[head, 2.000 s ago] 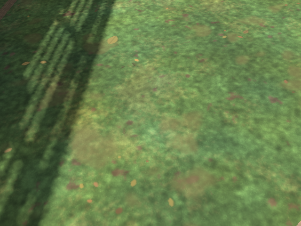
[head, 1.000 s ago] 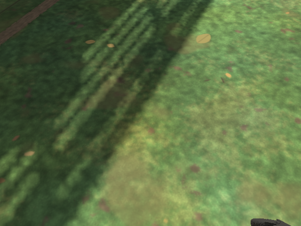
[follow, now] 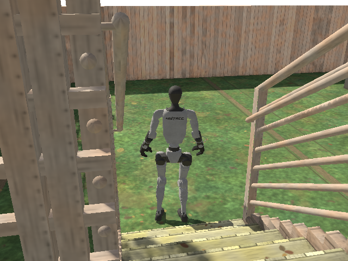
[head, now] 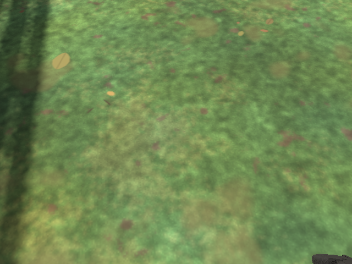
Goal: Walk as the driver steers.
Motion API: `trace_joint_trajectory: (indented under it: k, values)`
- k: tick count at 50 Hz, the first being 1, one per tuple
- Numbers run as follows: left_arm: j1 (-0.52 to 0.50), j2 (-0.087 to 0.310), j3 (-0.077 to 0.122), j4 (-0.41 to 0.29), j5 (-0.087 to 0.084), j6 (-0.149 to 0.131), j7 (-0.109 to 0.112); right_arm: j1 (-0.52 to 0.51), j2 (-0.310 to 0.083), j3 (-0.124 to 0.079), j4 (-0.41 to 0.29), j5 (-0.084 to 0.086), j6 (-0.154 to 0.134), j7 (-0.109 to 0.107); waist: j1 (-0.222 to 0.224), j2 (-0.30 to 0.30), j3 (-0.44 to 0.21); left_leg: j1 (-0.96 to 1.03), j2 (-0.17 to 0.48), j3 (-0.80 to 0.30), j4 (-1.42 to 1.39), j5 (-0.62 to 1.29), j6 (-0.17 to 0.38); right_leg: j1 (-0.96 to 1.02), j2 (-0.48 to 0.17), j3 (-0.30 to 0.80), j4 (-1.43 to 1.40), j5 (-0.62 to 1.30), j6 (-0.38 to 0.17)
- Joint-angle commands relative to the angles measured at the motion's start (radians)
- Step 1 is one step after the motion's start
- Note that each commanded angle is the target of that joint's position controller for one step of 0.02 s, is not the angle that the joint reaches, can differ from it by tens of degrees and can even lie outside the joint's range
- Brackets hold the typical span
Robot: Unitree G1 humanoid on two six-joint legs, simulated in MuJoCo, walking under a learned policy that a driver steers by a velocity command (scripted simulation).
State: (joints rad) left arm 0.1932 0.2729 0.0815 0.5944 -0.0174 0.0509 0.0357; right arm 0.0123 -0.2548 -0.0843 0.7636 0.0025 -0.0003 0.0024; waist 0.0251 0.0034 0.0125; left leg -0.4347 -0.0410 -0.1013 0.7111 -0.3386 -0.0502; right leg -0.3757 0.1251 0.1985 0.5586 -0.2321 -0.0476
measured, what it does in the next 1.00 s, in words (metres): walks ahead, turning right: left foot, then right foot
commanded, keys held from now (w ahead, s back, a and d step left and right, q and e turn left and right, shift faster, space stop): e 0.50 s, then w+e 0.22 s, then w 0.28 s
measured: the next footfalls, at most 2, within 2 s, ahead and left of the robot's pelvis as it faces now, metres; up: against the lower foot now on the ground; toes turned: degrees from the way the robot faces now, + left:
left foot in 0.04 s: +0.05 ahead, +0.13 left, +0.00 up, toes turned -7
right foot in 0.48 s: +0.01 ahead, -0.15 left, +0.00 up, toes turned -18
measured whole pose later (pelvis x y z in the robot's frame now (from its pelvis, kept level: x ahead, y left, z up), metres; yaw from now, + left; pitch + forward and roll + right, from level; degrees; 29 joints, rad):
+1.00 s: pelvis +0.13 -0.06 +0.00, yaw -30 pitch +4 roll +1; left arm 0.34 0.27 0.06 0.68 -0.04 -0.04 0.01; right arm 0.15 -0.26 -0.07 0.70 0.00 -0.11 0.04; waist 0.01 -0.05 -0.05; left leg -0.34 -0.05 0.01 0.55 -0.27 0.05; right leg -0.33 0.08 0.18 0.90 -0.47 -0.05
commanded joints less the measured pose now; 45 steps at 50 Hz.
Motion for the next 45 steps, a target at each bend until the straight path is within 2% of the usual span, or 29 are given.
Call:
trace_joint_trajectory:
  k: [1,2,3,4,5,6,7,8,10,12,15,17,20,22,23,24,25,26,27,28,29,30,33,36,37,38,42,44,45]
  values:
    - [-0.056,0.149,0.038,-0.102,-0.002,-0.012,-0.004,0.022,-0.104,-0.026,-0.06,0.017,-0.019,0.006,-0.039,-0.21,-0.142,0.103,-0.001,0.017,-0.237,0.1,0.039,0.165,-0.226,0.325,-0.085,0.326,-0.137]
    - [-0.055,0.129,0.034,-0.107,-0.01,-0.008,-0.003,0.079,-0.13,-0.038,-0.046,0.008,-0.017,0.005,-0.055,-0.165,-0.159,0.248,0.057,0.0,-0.304,0.209,0.066,0.086,-0.189,0.304,-0.044,0.24,-0.098]
    - [-0.01,0.063,0.017,-0.108,-0.005,-0.008,-0.005,0.122,-0.199,-0.057,-0.047,-0.016,-0.011,0.002,-0.035,0.071,-0.198,0.415,0.26,-0.181,-0.329,0.422,0.141,-0.061,-0.069,0.162,0.194,-0.087,-0.035]
    - [0.024,0.095,0.026,-0.129,-0.018,-0.014,-0.001,0.132,-0.236,-0.067,-0.036,-0.045,-0.007,0.007,-0.005,0.319,-0.187,0.445,0.442,-0.443,-0.359,0.639,0.346,-0.291,0.064,0.023,0.379,-0.454,0.024]
    - [0.043,0.217,0.064,-0.096,-0.006,-0.028,-0.005,0.083,-0.179,-0.057,-0.075,-0.033,-0.011,0.006,-0.011,0.205,-0.169,0.412,0.481,-0.41,-0.355,0.648,0.395,-0.332,-0.017,0.024,0.604,-0.414,0.066]
    - [0.037,0.231,0.077,-0.071,-0.012,-0.024,-0.008,0.031,-0.128,-0.045,-0.092,-0.023,-0.01,0.0,0.001,0.152,-0.134,0.361,0.407,-0.288,-0.346,0.611,0.339,-0.319,-0.041,0.005,0.664,-0.336,0.079]
    - [0.057,0.212,0.077,-0.05,-0.009,-0.014,-0.006,-0.017,-0.11,-0.037,-0.102,-0.013,-0.006,-0.004,0.026,0.124,-0.108,0.335,0.333,-0.201,-0.333,0.532,0.28,-0.318,-0.061,-0.006,0.683,-0.271,0.097]
    - [0.052,0.189,0.073,-0.055,-0.003,0.0,-0.004,-0.014,-0.096,-0.032,-0.097,0.007,-0.004,-0.017,0.015,0.13,-0.078,0.316,0.32,-0.16,-0.345,0.522,0.27,-0.328,-0.067,-0.022,0.71,-0.216,0.112]
    - [0.031,0.115,0.051,-0.069,-0.008,0.013,-0.015,0.025,-0.1,-0.026,-0.08,0.001,0.006,-0.029,0.004,0.124,-0.065,0.297,0.284,-0.074,-0.361,0.523,0.261,-0.311,-0.074,-0.085,0.668,-0.154,0.121]
    - [-0.029,0.086,0.038,-0.088,-0.014,0.015,-0.015,0.082,-0.118,-0.033,-0.068,-0.008,0.013,-0.033,-0.041,0.139,-0.077,0.364,0.294,-0.035,-0.359,0.566,0.266,-0.327,-0.091,-0.123,0.582,-0.147,0.127]
    - [-0.066,0.088,0.035,-0.105,-0.007,0.01,-0.008,0.083,-0.16,-0.044,-0.068,-0.013,0.011,-0.032,-0.053,0.167,-0.093,0.38,0.317,0.011,-0.353,0.615,0.262,-0.279,-0.127,-0.155,0.452,-0.145,0.123]
    - [-0.072,0.102,0.032,-0.106,-0.007,-0.001,-0.027,0.066,-0.191,-0.052,-0.075,-0.006,0.018,-0.024,-0.061,0.191,-0.119,0.359,0.305,0.058,-0.347,0.549,0.246,-0.188,-0.143,-0.185,0.33,-0.141,0.114]
    - [-0.053,0.113,0.035,-0.104,-0.014,-0.008,-0.046,0.075,-0.209,-0.054,-0.075,0.012,0.023,-0.026,-0.054,0.21,-0.113,0.326,0.332,0.069,-0.331,0.47,0.233,-0.091,-0.139,-0.23,0.188,-0.126,0.082]
    - [-0.006,0.109,0.042,-0.089,-0.012,-0.009,-0.055,0.064,-0.199,-0.047,-0.078,0.035,0.027,-0.026,-0.019,0.188,-0.123,0.306,0.333,0.087,-0.264,0.419,0.194,0.013,-0.115,-0.263,0.016,-0.044,0.035]
    - [0.039,0.112,0.05,-0.067,-0.007,-0.01,-0.053,0.073,-0.175,-0.04,-0.076,0.038,0.028,-0.023,0.001,0.154,-0.136,0.268,0.31,0.122,-0.189,0.373,0.151,0.113,-0.088,-0.277,-0.082,0.028,0.005]
    - [0.077,0.163,0.065,-0.06,-0.005,-0.013,-0.046,0.123,-0.137,-0.032,-0.072,0.021,0.024,-0.014,-0.001,0.006,-0.152,0.129,0.249,0.2,-0.006,0.22,0.074,0.28,-0.172,-0.127,-0.146,0.266,-0.037]
    - [0.075,0.306,0.089,-0.088,0.001,-0.019,-0.034,0.108,-0.064,-0.004,-0.126,-0.036,0.02,-0.004,-0.045,-0.355,-0.145,-0.194,0.106,0.249,0.335,-0.308,-0.021,0.431,-0.438,0.26,-0.122,0.717,-0.17]
    - [0.11,0.296,0.086,-0.096,0.036,-0.041,-0.049,0.036,-0.126,-0.02,-0.138,-0.007,0.003,-0.006,0.048,-0.295,-0.249,-0.258,0.051,0.078,0.504,-0.338,-0.017,0.38,-0.512,0.359,-0.196,0.496,-0.332]
    - [0.12,0.266,0.077,-0.081,0.034,-0.062,-0.062,-0.003,-0.164,-0.031,-0.147,0.021,-0.002,-0.01,0.049,-0.205,-0.189,-0.301,0.063,0.045,0.552,-0.248,0.007,0.358,-0.45,0.319,-0.233,0.203,-0.299]
    - [0.101,0.216,0.064,-0.062,0.005,-0.071,-0.062,0.0,-0.167,-0.037,-0.144,0.021,-0.006,-0.011,0.027,-0.162,-0.138,-0.341,0.084,0.034,0.512,-0.145,0.033,0.335,-0.395,0.284,-0.255,-0.041,-0.236]
    - [0.08,0.184,0.051,-0.063,-0.011,-0.069,-0.058,0.009,-0.169,-0.039,-0.129,0.013,-0.007,-0.011,0.016,-0.128,-0.104,-0.342,0.099,0.026,0.462,-0.061,0.042,0.308,-0.364,0.268,-0.279,-0.192,-0.2]
    - [0.054,0.175,0.043,-0.069,-0.013,-0.067,-0.051,0.016,-0.167,-0.041,-0.131,0.008,-0.01,-0.006,-0.003,-0.139,-0.076,-0.316,0.098,0.025,0.402,0.01,0.042,0.271,-0.339,0.259,-0.306,-0.247,-0.184]
    - [0.057,0.168,0.038,-0.067,0.0,-0.074,-0.03,0.01,-0.145,-0.041,-0.125,-0.001,-0.044,0.013,-0.01,-0.157,-0.064,-0.239,0.063,0.051,0.23,0.116,0.034,0.256,-0.297,0.206,-0.331,-0.157,-0.164]
    - [0.094,0.178,0.041,-0.036,0.0,-0.086,-0.012,-0.042,-0.112,-0.029,-0.139,-0.001,-0.059,0.011,0.001,-0.155,-0.049,-0.187,0.037,0.044,0.068,0.124,0.024,0.229,-0.286,0.196,-0.304,-0.099,-0.169]
    - [0.098,0.161,0.036,-0.031,0.002,-0.083,-0.009,-0.046,-0.101,-0.022,-0.142,0.001,-0.063,0.014,0.01,-0.162,-0.057,-0.156,0.03,0.06,0.031,0.108,0.023,0.215,-0.277,0.175,-0.299,-0.101,-0.17]
    - [0.092,0.164,0.034,-0.029,0.0,-0.084,-0.007,-0.041,-0.097,-0.018,-0.136,-0.001,-0.07,0.021,0.012,-0.169,-0.066,-0.119,0.029,0.066,0.011,0.107,0.024,0.191,-0.277,0.172,-0.3,-0.111,-0.173]
    - [0.128,0.17,0.03,-0.003,-0.003,-0.087,-0.023,-0.059,-0.102,-0.012,-0.16,0.011,-0.093,0.041,0.028,-0.159,-0.041,-0.021,0.023,0.088,-0.078,0.058,0.05,0.132,-0.291,0.215,-0.273,-0.14,-0.178]
    - [0.126,0.154,0.023,0.009,-0.016,-0.084,-0.027,-0.014,-0.102,-0.011,-0.151,0.024,-0.1,0.04,-0.004,-0.145,-0.024,0.064,0.02,0.098,-0.18,0.071,0.082,0.11,-0.279,0.235,-0.242,-0.177,-0.171]
    - [0.118,0.139,0.02,0.008,-0.016,-0.084,-0.028,0.037,-0.1,-0.015,-0.13,0.02,-0.107,0.037,-0.031,-0.138,-0.034,0.162,0.008,0.114,-0.23,0.1,0.091,0.072,-0.253,0.222,-0.208,-0.169,-0.153]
